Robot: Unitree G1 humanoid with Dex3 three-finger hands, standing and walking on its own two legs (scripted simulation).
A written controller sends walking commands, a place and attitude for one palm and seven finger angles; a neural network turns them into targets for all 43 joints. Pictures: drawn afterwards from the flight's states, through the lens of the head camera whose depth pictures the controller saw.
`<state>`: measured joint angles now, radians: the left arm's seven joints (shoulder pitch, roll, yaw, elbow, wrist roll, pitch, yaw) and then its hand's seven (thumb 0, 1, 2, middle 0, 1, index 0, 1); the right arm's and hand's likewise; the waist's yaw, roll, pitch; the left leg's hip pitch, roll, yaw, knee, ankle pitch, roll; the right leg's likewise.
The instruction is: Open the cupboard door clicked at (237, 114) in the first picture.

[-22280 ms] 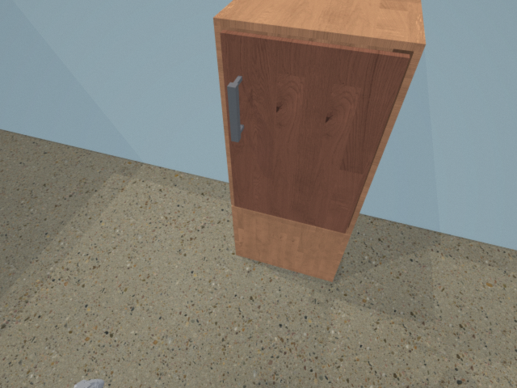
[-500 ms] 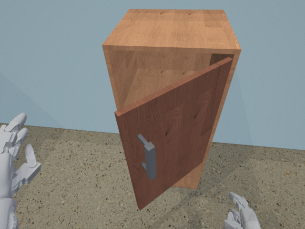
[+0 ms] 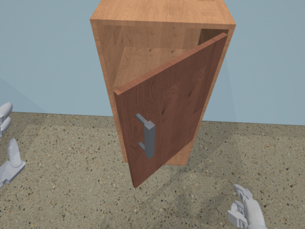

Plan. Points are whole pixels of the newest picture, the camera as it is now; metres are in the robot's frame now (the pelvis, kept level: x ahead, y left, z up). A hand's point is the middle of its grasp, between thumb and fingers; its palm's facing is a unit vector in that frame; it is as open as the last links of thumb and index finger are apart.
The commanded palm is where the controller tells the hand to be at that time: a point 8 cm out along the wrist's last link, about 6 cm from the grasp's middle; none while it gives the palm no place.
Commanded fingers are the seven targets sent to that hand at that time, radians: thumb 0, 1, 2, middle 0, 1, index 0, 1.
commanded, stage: step back with the hand held close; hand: left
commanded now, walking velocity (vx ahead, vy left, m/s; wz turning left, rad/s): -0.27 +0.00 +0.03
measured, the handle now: (144, 137) +0.35 +0.05 +0.04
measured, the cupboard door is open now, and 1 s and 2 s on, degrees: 44 44 44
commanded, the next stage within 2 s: stop stepping back and stand still in 0.72 s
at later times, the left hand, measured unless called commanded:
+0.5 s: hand out of the picture +0.11 +0.29 +0.15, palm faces +0.47 -0.77 -0.43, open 7.4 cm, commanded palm +0.04 +0.33 +0.18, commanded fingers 0.00 0.90 0.90 -0.20 -0.30 -0.20 -0.30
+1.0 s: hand out of the picture +0.02 +0.25 +0.16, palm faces +0.33 -0.81 -0.48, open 7.4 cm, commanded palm -0.03 +0.30 +0.18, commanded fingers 0.00 0.90 0.90 -0.20 -0.30 -0.20 -0.30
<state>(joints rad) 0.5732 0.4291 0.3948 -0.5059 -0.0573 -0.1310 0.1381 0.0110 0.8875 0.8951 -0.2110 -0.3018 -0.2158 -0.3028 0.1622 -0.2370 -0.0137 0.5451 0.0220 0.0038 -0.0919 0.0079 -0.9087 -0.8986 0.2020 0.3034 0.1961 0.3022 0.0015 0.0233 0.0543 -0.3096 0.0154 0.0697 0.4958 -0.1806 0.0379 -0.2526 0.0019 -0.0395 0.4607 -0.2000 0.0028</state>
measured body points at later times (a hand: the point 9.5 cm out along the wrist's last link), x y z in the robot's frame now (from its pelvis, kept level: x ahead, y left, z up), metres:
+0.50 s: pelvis -0.08 +0.02 -0.02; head -0.06 +0.05 +0.43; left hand +0.08 +0.33 +0.18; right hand +0.11 -0.21 -0.09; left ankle +0.01 +0.10 -0.74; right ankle -0.01 -0.12 -0.73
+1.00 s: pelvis -0.18 +0.01 -0.01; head -0.18 +0.02 +0.44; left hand +0.00 +0.30 +0.19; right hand -0.04 -0.25 -0.09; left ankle -0.10 +0.09 -0.74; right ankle -0.28 -0.11 -0.74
